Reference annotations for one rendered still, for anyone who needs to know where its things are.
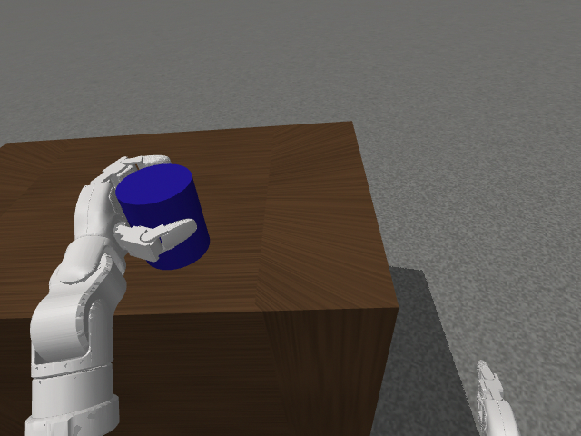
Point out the right robot hand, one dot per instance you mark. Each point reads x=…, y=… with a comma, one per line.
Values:
x=496, y=416

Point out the can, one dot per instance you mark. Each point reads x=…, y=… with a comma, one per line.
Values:
x=163, y=194

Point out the left robot hand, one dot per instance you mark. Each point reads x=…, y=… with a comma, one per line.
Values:
x=99, y=213

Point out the left robot arm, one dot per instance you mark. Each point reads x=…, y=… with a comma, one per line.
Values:
x=72, y=343

